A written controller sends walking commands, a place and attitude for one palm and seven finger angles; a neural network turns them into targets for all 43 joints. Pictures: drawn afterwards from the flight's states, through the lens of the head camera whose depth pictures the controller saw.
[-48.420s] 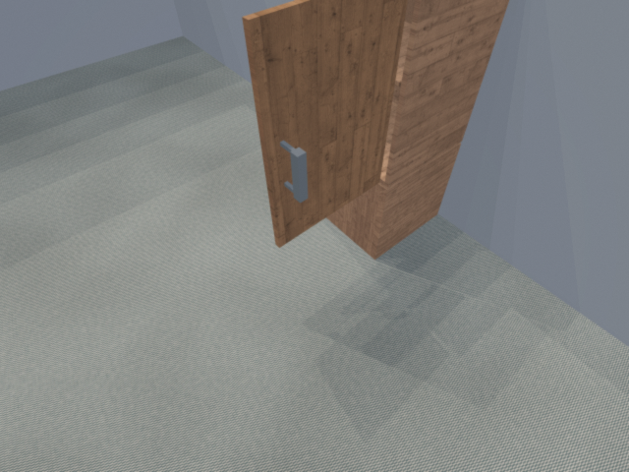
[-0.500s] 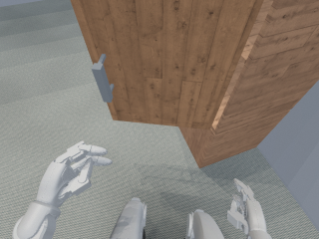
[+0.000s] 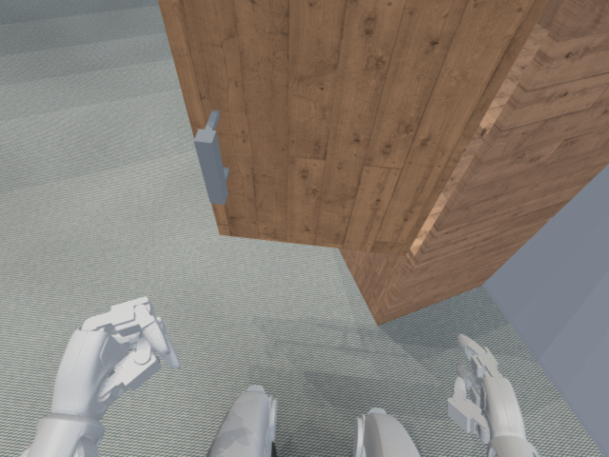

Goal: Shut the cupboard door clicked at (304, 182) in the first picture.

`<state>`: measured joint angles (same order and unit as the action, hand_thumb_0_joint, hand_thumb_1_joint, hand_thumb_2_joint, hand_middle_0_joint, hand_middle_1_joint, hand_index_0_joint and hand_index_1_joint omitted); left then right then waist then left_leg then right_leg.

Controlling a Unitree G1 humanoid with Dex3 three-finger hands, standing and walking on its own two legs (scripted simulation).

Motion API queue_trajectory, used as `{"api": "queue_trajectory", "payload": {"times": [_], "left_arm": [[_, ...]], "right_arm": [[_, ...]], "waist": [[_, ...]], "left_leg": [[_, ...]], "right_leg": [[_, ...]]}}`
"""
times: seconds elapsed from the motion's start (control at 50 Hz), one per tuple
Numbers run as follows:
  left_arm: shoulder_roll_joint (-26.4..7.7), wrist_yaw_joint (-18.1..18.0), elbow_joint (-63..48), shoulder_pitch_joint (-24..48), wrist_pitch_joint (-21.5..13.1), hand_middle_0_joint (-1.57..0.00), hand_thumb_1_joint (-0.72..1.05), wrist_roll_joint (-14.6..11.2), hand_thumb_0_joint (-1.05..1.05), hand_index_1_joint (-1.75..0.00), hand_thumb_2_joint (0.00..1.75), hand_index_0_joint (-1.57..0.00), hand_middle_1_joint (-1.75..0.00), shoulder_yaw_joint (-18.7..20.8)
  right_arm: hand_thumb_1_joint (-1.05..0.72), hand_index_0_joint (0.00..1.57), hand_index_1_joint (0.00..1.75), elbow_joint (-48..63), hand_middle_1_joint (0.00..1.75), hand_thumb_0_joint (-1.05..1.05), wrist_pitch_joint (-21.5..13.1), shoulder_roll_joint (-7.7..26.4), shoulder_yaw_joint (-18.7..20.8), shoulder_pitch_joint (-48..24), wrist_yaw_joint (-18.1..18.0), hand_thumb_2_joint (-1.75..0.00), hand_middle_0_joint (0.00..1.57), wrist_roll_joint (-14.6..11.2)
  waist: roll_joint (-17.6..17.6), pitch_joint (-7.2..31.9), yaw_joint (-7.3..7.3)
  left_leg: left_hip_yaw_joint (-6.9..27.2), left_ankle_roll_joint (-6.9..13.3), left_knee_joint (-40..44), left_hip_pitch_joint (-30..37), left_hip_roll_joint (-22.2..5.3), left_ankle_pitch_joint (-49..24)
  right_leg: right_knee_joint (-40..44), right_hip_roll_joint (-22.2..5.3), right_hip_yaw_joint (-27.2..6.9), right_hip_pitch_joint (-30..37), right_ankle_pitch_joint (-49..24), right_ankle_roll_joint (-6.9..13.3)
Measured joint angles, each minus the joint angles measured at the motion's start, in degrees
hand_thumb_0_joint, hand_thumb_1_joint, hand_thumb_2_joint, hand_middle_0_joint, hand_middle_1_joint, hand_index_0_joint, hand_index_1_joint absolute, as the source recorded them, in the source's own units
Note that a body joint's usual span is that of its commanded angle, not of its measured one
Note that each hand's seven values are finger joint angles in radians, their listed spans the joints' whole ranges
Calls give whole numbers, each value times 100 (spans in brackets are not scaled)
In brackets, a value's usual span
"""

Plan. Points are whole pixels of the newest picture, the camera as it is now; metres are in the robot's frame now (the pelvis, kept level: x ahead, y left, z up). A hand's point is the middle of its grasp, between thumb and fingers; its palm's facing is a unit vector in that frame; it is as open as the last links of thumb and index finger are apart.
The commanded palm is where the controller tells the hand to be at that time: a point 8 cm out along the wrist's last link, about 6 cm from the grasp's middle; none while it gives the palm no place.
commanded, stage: raise the hand and make a fist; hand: left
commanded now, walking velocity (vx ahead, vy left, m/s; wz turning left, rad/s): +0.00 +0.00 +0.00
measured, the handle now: (216, 159) +0.52 +0.19 +0.05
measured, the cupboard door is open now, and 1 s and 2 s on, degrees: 63 63 63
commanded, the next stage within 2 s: bring the fist close to the handle in 0.74 s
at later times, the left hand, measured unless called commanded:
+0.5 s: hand (180, 350) +0.23 +0.17 +0.04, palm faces -0.06 -1.00 -0.03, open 3.1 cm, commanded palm +0.21 +0.22 +0.05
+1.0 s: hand (184, 336) +0.24 +0.16 +0.05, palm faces -0.03 -1.00 -0.05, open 3.1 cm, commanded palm +0.24 +0.21 +0.05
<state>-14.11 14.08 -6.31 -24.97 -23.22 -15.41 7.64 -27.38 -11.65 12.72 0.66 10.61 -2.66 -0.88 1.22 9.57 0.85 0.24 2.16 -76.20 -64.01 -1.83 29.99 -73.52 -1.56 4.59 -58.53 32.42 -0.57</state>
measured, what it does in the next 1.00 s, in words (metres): stands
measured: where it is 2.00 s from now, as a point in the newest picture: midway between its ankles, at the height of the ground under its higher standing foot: outside the picture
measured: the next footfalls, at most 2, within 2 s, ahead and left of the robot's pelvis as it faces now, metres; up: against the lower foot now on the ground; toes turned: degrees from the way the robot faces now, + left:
none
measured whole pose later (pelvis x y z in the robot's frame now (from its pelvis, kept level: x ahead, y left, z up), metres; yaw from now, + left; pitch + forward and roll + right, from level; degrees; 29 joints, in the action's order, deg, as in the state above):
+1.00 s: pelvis +0.01 -0.02 -0.01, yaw +0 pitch +18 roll -3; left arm -14.2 16.3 0.6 -18.2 -25.8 -16.5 8.4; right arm -27.9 -8.8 14.1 -0.5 12.6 -3.3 -1.0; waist 2.5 10.5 0.9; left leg 1.9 0.0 -78.0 -65.2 -2.5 31.4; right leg -76.2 -0.6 5.9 -59.9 34.7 1.5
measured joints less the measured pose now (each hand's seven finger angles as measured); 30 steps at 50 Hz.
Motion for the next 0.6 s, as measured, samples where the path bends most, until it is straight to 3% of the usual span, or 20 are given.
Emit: {"api": "queue_trajectory", "payload": {"times": [0.08, 0.2, 0.38, 0.5, 0.6], "left_arm": [[35, -59, 48, -18, 8, -118, 90, 46, 1, -137, 90, -118, -137, 64], [-7, 255, 452, 167, 196, -126, 91, 153, 1, -146, 90, -126, -145, -144], [-67, 185, 185, 241, 5, -130, 90, -78, 1, -150, 90, -130, -149, 179], [-19, 346, 522, 225, 237, -130, 91, -100, 1, -150, 90, -130, -150, 63], [-12, 289, 411, 184, -5, -130, 90, -122, 1, -150, 90, -130, -150, 39]], "right_arm": [[-91, 20, 30, 106, 30, 1, 116, -40, -127, 2, 57, -90, 20, 17], [-90, 20, 30, 179, 31, 1, 130, -13, -265, 51, 38, -90, 21, 31], [-90, 20, 30, -33, 30, 1, 244, 51, -123, 260, 45, -90, 21, 24], [-91, 20, 30, -71, 30, 1, 276, 123, -78, 361, -10, -90, 21, -35], [-91, 20, 30, -94, 30, 1, 226, 118, -12, 376, -54, -90, 20, -9]], "waist": [[62, 96, 50], [66, 51, 39], [126, 47, -3], [162, 78, -55], [97, 91, -61]], "left_leg": [[61, -8, 77, 98, 24, 0], [113, -41, 17, 24, 14, 32], [145, -123, -67, -16, -44, 115], [96, -152, -2, 10, -62, 106], [86, -196, -57, -15, -89, 142]], "right_leg": [[112, -11, 62, 141, 6, 1], [54, 5, 108, 81, 53, 35], [-54, 64, 126, 17, 144, 110], [-60, 78, 75, -16, 158, 137], [-159, 102, 60, -76, 208, 180]]}}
